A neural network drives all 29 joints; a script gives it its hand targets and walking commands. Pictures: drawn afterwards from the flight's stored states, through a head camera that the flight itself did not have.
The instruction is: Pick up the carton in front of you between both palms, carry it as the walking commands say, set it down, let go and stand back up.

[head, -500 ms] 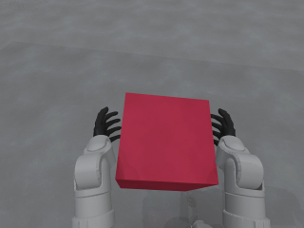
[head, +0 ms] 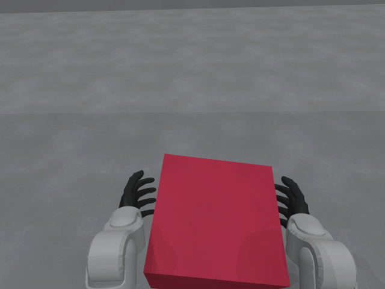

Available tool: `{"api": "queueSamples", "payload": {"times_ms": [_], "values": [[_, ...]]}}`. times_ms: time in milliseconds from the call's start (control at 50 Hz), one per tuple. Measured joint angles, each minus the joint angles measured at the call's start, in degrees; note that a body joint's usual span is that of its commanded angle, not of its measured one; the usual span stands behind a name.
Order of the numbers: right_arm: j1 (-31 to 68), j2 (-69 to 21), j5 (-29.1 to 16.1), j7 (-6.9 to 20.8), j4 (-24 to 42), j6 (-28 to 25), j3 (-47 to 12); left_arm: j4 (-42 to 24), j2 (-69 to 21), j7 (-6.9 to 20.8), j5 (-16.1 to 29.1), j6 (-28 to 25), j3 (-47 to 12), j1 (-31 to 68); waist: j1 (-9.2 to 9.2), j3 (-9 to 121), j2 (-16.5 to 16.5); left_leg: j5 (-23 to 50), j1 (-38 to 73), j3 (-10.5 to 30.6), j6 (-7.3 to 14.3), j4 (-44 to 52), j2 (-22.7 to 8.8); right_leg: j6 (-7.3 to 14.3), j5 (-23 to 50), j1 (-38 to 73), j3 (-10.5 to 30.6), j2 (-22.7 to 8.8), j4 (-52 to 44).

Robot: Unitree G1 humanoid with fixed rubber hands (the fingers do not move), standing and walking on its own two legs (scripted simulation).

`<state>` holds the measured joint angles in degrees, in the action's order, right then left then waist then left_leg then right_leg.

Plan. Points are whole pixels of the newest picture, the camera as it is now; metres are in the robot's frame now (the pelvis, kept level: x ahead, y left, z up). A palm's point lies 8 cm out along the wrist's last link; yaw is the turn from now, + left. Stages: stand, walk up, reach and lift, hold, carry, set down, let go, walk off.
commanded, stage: carry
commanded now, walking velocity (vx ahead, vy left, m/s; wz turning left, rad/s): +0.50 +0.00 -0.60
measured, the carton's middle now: (206, 231) +0.26 +0.01 +0.01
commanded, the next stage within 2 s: none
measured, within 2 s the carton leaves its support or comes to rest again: neither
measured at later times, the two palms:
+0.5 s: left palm (191, 109) +0.59 +0.05 +0.09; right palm (299, 130) +0.48 -0.22 +0.09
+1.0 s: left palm (224, 61) +0.90 -0.07 +0.09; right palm (305, 73) +0.81 -0.35 +0.08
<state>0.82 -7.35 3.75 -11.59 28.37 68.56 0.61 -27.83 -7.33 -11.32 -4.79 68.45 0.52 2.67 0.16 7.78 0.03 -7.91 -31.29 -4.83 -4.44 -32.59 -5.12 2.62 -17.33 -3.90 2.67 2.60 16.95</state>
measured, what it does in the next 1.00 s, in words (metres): walks ahead, turning right: left foot, then right foot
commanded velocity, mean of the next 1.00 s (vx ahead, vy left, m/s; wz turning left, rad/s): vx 0.50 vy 0.00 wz -0.05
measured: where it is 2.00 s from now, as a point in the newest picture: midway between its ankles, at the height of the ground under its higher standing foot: (234, 146)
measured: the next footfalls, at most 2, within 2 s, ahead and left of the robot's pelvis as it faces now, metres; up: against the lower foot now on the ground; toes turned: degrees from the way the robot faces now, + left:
left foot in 0.06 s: +0.20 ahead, +0.13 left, +0.00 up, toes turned +4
right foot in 0.56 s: +0.50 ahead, -0.17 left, +0.00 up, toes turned -30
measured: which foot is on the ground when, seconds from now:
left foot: up 0.00-0.04, down 0.06-0.58, up 0.60-1.00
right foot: down 0.00-0.08, up 0.10-0.54, down 0.56-1.00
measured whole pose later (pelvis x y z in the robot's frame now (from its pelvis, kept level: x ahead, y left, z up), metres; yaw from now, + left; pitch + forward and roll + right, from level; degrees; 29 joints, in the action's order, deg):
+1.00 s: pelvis +0.63 -0.14 -0.01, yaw -17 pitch +2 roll +1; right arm -2.2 -7.5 3.7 -11.3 29.7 67.4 0.1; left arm -29.1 -7.4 -10.9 -5.2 66.9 -0.7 -0.7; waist -0.5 5.2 -0.7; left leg -0.9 -36.1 -9.9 1.7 -37.4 -5.2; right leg 1.6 -19.2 7.4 -13.6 0.3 9.3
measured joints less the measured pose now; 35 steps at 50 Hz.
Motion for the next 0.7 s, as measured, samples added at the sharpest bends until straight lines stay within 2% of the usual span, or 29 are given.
{"api": "queueSamples", "payload": {"times_ms": [40, 60, 80, 120, 160, 200, 300, 380, 440, 500, 540, 560, 580, 600, 640, 660, 700], "values": [[-0.28, 0.0, 0.11, 0.08, 0.15, 0.31, -0.25, -0.41, 0.0, 0.1, -0.2, 0.43, -0.07, -0.43, 0.34, 0.93, -0.62, 1.29, 3.05, -1.83, 0.15, 4.68, 0.86, -0.8, -3.71, 1.67, 1.87, -0.21, 2.42], [0.14, 0.0, 0.17, 0.16, -0.33, 0.45, -0.48, -0.56, 0.02, 0.11, -0.28, 0.63, 0.23, -0.53, 0.65, 1.25, -0.86, 2.07, 5.13, -2.62, 1.24, 6.4, 1.03, -1.11, -6.34, 1.41, 2.6, -0.19, 6.07], [0.66, 0.0, 0.28, 0.19, -1.96, 0.06, -1.03, -0.13, 0.07, 0.16, -0.25, 0.7, 1.14, -0.56, 0.65, 1.59, -2.08, 2.63, 5.51, -3.94, 3.33, 4.68, 1.22, -1.28, -8.03, -0.86, 2.21, -0.97, 12.72], [1.16, 0.02, 0.64, 0.58, -5.24, -0.22, -1.41, 1.5, 0.05, 0.12, -0.31, 1.16, 2.1, -0.83, 0.37, 1.57, -2.9, -1.21, 7.24, -6.31, 5.75, 2.18, 0.6, -1.21, -8.74, -7.63, -0.06, -1.37, 28.55], [0.23, -0.01, 0.67, 0.96, -6.07, -0.12, -0.82, 2.7, 0.03, -0.16, -0.39, 1.71, 1.53, -0.95, -0.04, 1.16, -2.31, -3.61, 10.55, -7.7, 6.04, 3.68, -0.19, -1.06, -6.83, -14.35, -3.3, -2.0, 40.11], [-1.08, -0.09, 0.31, 0.94, -5.7, -0.53, -0.33, 3.14, 0.03, -0.23, -0.58, 1.75, 0.73, -1.06, -0.73, 0.8, -1.89, -4.03, 14.38, -8.87, 5.73, 7.03, -0.48, -1.03, -3.15, -19.56, -5.69, -3.4, 43.61], [-2.34, -0.14, -0.64, 0.45, -2.62, -1.9, 0.28, 1.49, 0.01, -0.04, -0.84, 0.7, -0.54, -0.71, -2.27, 0.18, -0.88, -5.8, 22.92, -11.46, 4.94, 13.77, -1.3, -1.53, 5.25, -28.85, -7.97, -5.99, 39.11], [-1.73, -0.1, -1.4, 0.08, -0.38, -1.69, 0.41, -0.95, 0.02, -0.07, -0.96, 0.84, -0.82, -0.4, -2.15, -0.51, -0.84, -9.04, 29.3, -13.98, 3.47, 16.3, -1.79, -1.91, 10.8, -33.49, -9.32, -7.16, 33.32], [-1.45, -0.08, -1.74, -0.06, 0.79, -1.02, 0.14, -2.9, 0.03, -0.29, -0.78, 1.72, -0.68, -0.52, -1.65, -1.02, -1.09, -12.4, 34.28, -15.89, 1.72, 17.13, -2.23, -1.12, 13.7, -33.86, -11.77, -7.18, 26.23], [-1.65, -0.08, -1.95, -0.12, 1.46, -0.38, -0.09, -4.08, 0.03, -0.65, -0.36, 2.85, -0.48, -0.64, -1.19, -1.62, -0.86, -16.13, 39.55, -17.58, -0.7, 17.43, -3.22, 0.14, 15.74, -31.21, -15.05, -5.17, 18.17], [-1.84, -0.1, -1.82, -0.22, 1.9, 0.15, -0.21, -4.17, 0.03, -0.71, -0.06, 3.31, -0.35, -0.58, -0.88, -2.37, -0.74, -19.47, 41.54, -18.01, -2.04, 12.32, -5.01, 1.43, 15.88, -27.16, -16.94, -2.57, 14.38], [-2.11, -0.12, -1.71, -0.24, 1.97, 0.37, -0.15, -3.84, 0.03, -0.73, 0.09, 3.49, -0.39, -0.47, -0.55, -2.6, -1.21, -20.84, 41.19, -17.88, -2.3, 6.08, -6.16, 2.33, 15.66, -23.78, -17.88, -1.48, 11.74], [-1.85, -0.05, -1.44, 0.04, 1.56, 0.59, 0.36, -2.84, 0.01, -0.86, 0.18, 3.27, -0.68, -0.27, 0.41, -2.61, -0.46, -17.92, 38.66, -16.33, -1.76, -3.29, -8.26, 4.11, 10.9, -22.41, -17.88, -0.15, 12.32], [-0.84, 0.02, -1.22, 0.41, 0.49, 0.72, 0.88, -1.72, 0.01, -0.96, 0.04, 2.9, -0.69, 0.23, 1.34, -3.11, 0.22, -18.17, 34.26, -12.03, -1.12, -14.37, -8.78, 5.3, 8.28, -22.82, -17.38, 0.76, 14.9], [0.46, 0.06, -0.75, 0.91, -1.65, 0.56, 1.76, 0.85, -0.02, -1.05, 0.0, 2.22, -0.43, 1.38, 1.78, -4.89, 0.0, -18.63, 23.83, -2.92, 0.14, -33.61, -5.43, 6.11, 7.32, -21.53, -15.99, 1.06, 15.96], [0.29, 0.05, -0.42, 1.15, -2.05, 0.44, 1.93, 1.71, -0.05, -1.08, 0.11, 1.99, -0.48, 1.51, 1.52, -5.6, -0.11, -17.79, 19.28, -0.55, 1.1, -38.39, -4.14, 5.76, 7.44, -19.86, -15.59, 1.04, 14.61], [-0.5, 0.0, -0.04, 1.23, -2.09, -0.03, 1.62, 2.18, -0.05, -0.85, 0.13, 1.49, -0.53, 1.09, 0.7, -6.31, -0.43, -14.9, 11.86, 1.14, 2.68, -39.0, -3.06, 5.04, 7.25, -16.08, -14.83, 0.9, 10.71]]}}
